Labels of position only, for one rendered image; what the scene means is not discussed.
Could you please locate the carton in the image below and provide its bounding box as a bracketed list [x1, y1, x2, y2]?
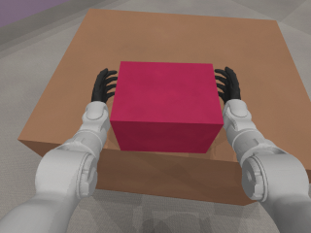
[110, 61, 224, 153]

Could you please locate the left robot upper arm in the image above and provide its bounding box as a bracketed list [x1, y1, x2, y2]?
[0, 149, 98, 233]

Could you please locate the robot right forearm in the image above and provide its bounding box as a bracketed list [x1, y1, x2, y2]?
[223, 99, 309, 193]

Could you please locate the pedestal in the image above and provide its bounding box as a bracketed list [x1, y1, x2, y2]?
[17, 8, 311, 206]

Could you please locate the robot left forearm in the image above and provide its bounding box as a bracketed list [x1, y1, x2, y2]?
[35, 101, 111, 190]

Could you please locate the right robot upper arm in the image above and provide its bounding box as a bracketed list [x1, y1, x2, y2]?
[241, 153, 311, 233]

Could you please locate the right robot hand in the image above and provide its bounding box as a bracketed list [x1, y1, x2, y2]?
[214, 66, 241, 105]

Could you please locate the left robot hand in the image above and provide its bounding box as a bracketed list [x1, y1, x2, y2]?
[90, 68, 118, 104]

